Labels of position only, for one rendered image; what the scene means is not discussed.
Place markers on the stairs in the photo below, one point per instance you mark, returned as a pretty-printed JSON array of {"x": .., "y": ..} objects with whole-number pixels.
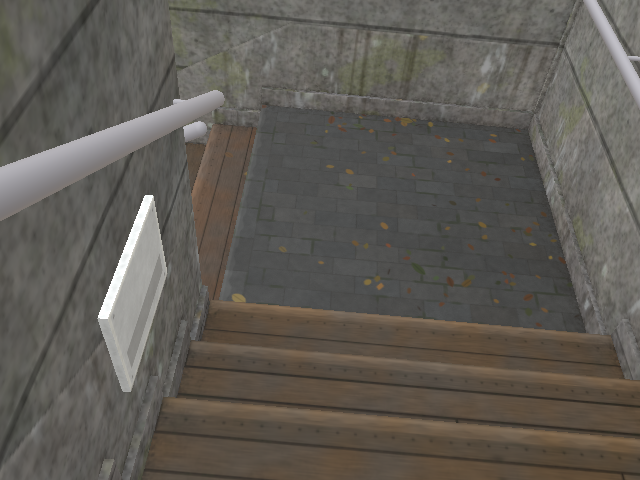
[
  {"x": 217, "y": 173},
  {"x": 288, "y": 393}
]

